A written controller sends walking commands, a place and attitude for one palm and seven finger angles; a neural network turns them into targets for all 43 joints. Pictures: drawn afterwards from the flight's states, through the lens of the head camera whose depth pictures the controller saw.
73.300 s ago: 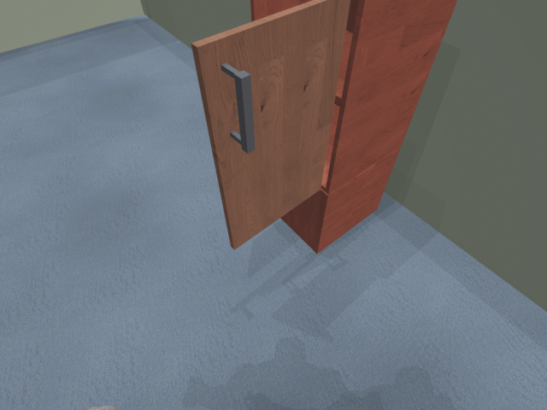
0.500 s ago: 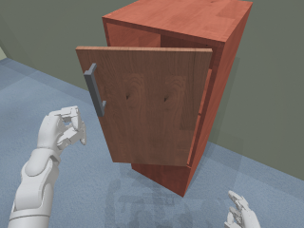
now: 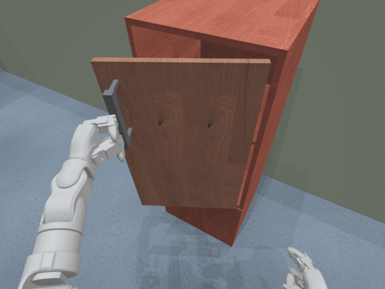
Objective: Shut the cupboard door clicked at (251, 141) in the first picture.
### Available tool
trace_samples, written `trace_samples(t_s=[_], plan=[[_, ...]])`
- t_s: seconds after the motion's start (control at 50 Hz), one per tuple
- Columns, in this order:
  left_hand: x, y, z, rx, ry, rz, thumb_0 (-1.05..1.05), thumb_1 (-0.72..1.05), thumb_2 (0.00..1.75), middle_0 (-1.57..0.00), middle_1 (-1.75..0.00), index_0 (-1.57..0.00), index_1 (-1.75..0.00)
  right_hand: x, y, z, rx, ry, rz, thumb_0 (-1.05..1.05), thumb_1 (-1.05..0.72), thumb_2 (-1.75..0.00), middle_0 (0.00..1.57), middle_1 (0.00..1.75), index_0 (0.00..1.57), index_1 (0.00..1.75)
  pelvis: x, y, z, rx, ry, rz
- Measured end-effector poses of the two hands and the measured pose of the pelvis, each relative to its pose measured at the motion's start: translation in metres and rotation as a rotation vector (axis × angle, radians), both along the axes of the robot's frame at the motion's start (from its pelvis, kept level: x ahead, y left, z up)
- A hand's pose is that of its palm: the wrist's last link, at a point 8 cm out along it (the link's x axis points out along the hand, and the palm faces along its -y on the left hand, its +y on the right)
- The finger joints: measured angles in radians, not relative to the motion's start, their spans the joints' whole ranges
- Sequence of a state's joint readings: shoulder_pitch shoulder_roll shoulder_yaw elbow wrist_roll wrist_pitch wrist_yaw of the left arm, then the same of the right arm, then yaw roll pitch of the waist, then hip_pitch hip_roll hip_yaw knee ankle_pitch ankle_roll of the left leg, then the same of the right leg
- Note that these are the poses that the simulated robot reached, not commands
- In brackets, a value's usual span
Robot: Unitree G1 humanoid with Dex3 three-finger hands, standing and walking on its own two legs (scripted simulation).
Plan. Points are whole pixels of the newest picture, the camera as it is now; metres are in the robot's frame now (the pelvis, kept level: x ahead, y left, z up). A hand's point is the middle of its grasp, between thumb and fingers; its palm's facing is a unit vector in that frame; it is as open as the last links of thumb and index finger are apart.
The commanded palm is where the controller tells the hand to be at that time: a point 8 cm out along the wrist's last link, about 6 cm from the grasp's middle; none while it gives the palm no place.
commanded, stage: bring the fist close to the handle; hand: left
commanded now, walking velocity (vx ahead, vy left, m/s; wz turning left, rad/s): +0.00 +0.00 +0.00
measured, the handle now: (120, 116) +0.45 +0.20 +0.13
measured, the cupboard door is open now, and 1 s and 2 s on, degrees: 26 21 5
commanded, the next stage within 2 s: push the door shut along its arc in 0.36 s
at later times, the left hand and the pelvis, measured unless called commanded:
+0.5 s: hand (123, 147) +0.34 +0.16 +0.14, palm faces +0.03 -1.00 -0.01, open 3.1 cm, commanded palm +0.33 +0.21 +0.14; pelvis -0.01 +0.00 +0.00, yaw +0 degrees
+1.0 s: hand (128, 126) +0.40 +0.17 +0.15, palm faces -0.09 -1.00 -0.03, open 3.1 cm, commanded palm +0.39 +0.21 +0.14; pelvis -0.01 -0.01 +0.00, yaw +0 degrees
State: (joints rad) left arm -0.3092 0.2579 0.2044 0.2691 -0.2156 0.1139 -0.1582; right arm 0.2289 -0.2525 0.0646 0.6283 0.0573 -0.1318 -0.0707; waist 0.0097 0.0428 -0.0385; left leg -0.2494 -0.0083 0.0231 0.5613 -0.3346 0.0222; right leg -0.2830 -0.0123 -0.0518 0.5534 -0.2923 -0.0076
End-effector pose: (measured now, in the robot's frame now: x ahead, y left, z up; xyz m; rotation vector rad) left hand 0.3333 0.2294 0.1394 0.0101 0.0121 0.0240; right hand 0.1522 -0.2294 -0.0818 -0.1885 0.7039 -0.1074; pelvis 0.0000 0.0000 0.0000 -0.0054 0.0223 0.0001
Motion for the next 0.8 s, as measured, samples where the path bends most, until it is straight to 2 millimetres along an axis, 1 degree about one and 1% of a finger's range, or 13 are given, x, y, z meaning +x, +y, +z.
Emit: trace_samples(t_s=[0.04,0.08,0.18,0.3,0.42,0.48,0.54,0.64,0.72,0.8], plan=[[0.001,-0.001,-0.005,-0.001,0.021,0.001,0.01,0.90,0.90,-1.30,-1.50,-1.30,-1.50,-0.003,-0.002,-0.001,-0.004,0.013,-0.008,0.01,-0.90,-0.90,0.20,0.30,0.21,0.30,0.000,0.000,0.000,0.000,0.002,-0.004],[-0.001,-0.003,-0.007,0.005,0.013,0.003,0.01,0.90,0.90,-1.30,-1.50,-1.30,-1.50,-0.006,-0.004,-0.001,-0.006,0.018,-0.015,0.01,-0.90,-0.90,0.20,0.30,0.21,0.30,0.000,0.001,0.000,0.001,0.003,-0.009],[-0.008,-0.007,0.003,0.006,-0.065,0.004,0.02,0.90,0.90,-1.30,-1.50,-1.30,-1.50,-0.009,-0.006,-0.001,-0.009,0.019,-0.016,0.01,-0.90,-0.90,0.20,0.30,0.20,0.30,0.000,0.000,0.001,0.001,-0.003,-0.012],[-0.010,-0.001,0.004,0.018,-0.037,0.023,0.01,0.90,0.90,-1.30,-1.50,-1.30,-1.50,-0.009,-0.006,0.000,-0.003,0.017,-0.014,0.01,-0.90,-0.90,0.20,0.30,0.20,0.30,-0.004,-0.001,0.001,0.001,-0.014,-0.004],[-0.014,-0.010,0.004,0.011,-0.030,0.002,0.01,0.90,0.90,-1.30,-1.50,-1.30,-1.50,-0.006,-0.005,0.001,0.000,-0.004,-0.006,0.01,-0.90,-0.90,0.20,0.30,0.20,0.30,-0.008,-0.002,0.001,0.002,-0.018,-0.002],[-0.013,-0.013,0.004,0.004,-0.039,0.003,0.01,0.90,0.90,-1.30,-1.50,-1.30,-1.50,-0.005,-0.005,0.002,0.000,-0.008,-0.002,0.01,-0.90,-0.90,0.20,0.30,0.20,0.30,-0.010,-0.004,0.001,0.003,-0.020,0.000],[-0.008,-0.013,0.003,0.010,-0.028,0.008,0.01,0.90,0.90,-1.30,-1.50,-1.30,-1.50,-0.007,-0.005,0.002,-0.003,-0.003,0.000,0.01,-0.90,-0.90,0.20,0.30,0.21,0.30,-0.012,-0.006,0.001,0.004,-0.021,0.002],[0.008,-0.015,0.005,0.037,-0.009,-0.013,0.01,0.90,0.90,-1.30,-1.50,-1.30,-1.50,-0.015,-0.010,-0.001,-0.012,0.021,-0.010,0.01,-0.90,-0.90,0.20,0.30,0.21,0.30,-0.015,-0.008,0.000,0.004,-0.015,0.004],[0.025,-0.017,0.010,0.023,-0.014,-0.047,0.01,0.90,0.90,-1.30,-1.50,-1.30,-1.50,-0.025,-0.017,-0.006,-0.023,0.056,-0.030,0.01,-0.90,-0.90,0.20,0.30,0.21,0.30,-0.015,-0.009,0.000,0.004,-0.002,0.003],[0.037,-0.014,0.010,0.020,-0.011,-0.066,0.01,0.90,0.90,-1.32,-1.50,-1.31,-1.50,-0.039,-0.025,-0.012,-0.034,0.100,-0.050,0.01,-0.90,-0.90,0.20,0.30,0.21,0.30,-0.014,-0.010,-0.001,0.005,0.015,0.003]])
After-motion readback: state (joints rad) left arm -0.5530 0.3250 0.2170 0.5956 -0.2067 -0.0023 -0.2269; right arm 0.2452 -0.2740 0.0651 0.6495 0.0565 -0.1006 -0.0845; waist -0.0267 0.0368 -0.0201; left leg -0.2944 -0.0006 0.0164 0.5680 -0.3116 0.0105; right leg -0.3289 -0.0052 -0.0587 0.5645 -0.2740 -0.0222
